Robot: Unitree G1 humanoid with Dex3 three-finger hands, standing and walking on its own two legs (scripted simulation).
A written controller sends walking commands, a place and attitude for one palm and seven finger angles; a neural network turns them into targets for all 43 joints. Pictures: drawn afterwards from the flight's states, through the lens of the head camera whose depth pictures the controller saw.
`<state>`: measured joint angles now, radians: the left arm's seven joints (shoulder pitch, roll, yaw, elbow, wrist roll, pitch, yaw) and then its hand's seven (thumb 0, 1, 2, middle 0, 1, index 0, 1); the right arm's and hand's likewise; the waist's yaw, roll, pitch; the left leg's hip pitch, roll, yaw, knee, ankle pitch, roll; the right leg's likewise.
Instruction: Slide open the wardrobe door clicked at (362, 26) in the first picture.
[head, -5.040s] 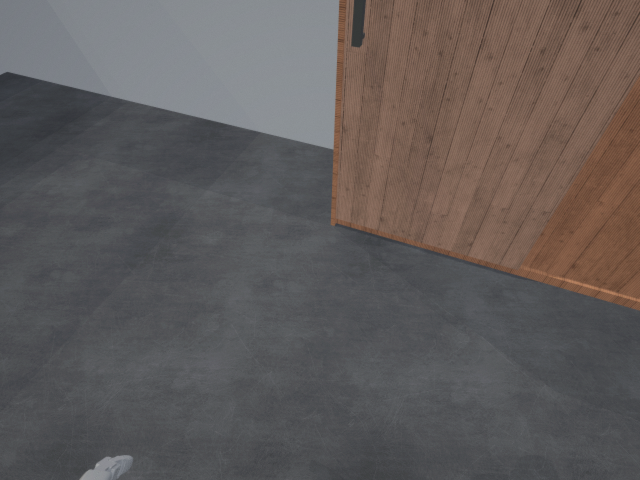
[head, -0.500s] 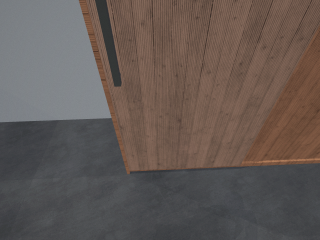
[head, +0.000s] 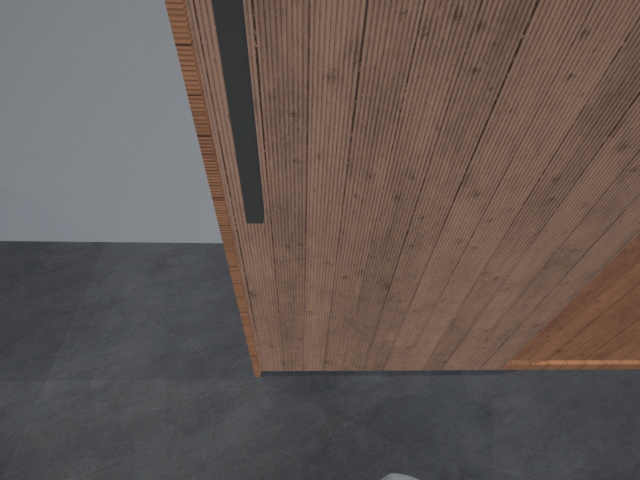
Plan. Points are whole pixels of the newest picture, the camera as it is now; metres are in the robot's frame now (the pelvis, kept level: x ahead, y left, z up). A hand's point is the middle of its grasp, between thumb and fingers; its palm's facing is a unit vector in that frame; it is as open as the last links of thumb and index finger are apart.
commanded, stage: come to a stop and stand still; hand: left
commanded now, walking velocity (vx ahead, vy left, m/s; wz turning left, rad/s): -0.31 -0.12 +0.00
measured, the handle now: (245, 111) +0.49 +0.14 +0.21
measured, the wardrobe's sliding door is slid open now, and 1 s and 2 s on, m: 0.00 0.00 0.00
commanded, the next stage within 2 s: look again from close up in 1.50 s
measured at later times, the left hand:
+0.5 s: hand out of the picture +0.08 +0.15 -0.16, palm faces +0.10 -0.96 -0.26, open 7.4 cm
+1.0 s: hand out of the picture -0.06 +0.18 -0.17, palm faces +0.02 -0.98 -0.18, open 7.4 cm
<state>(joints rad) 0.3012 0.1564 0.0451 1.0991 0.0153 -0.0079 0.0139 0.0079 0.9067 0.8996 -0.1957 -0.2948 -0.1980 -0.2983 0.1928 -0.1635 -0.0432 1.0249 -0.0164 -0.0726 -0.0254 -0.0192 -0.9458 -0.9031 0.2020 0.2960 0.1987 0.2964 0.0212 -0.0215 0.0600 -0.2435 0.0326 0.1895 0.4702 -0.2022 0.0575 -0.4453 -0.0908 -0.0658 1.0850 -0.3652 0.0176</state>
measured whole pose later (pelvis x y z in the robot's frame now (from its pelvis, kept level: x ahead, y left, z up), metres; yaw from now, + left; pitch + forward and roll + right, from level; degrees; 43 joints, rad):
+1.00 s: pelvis -0.04 -0.01 +0.01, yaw +0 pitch +1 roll +0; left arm 0.30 0.20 0.06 1.12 0.02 0.06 0.00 0.01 0.91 0.90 -0.19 -0.29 -0.20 -0.30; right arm 0.39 -0.09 -0.02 1.10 -0.03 -0.03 -0.05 0.00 -0.90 -0.90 0.20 0.30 0.20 0.30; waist -0.03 -0.03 0.02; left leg -0.11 0.03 0.08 0.32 -0.22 0.01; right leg -0.39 -0.04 -0.03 0.86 -0.36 0.05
